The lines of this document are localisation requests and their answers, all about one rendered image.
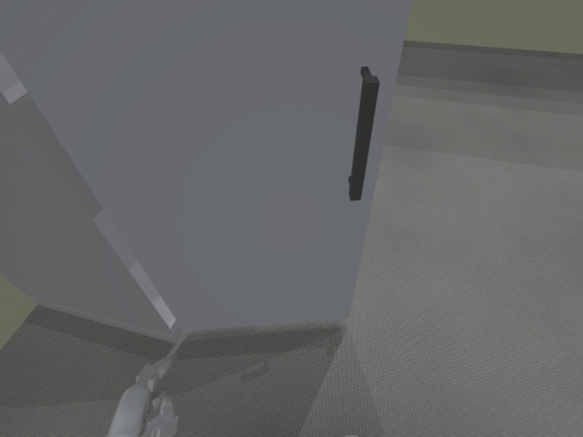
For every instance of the left robot hand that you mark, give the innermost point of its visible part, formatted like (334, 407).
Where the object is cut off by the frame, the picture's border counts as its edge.
(135, 409)

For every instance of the fridge door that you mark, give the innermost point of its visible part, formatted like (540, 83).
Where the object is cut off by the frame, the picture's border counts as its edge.
(218, 135)

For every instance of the handle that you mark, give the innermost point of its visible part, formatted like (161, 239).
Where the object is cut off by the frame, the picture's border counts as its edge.
(368, 100)

